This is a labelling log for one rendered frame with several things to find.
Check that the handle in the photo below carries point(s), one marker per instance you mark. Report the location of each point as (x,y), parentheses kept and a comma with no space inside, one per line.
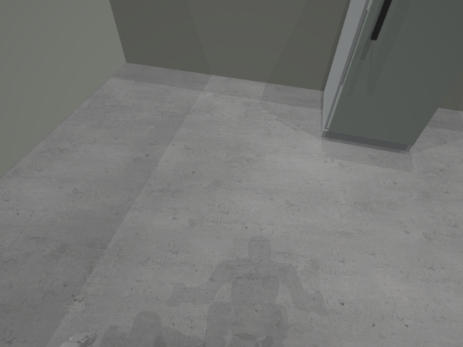
(380,19)

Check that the fridge door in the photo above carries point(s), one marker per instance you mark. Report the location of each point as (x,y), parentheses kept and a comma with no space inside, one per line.
(396,83)

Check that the left robot hand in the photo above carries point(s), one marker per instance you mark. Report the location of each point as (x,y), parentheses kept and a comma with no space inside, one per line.
(81,340)

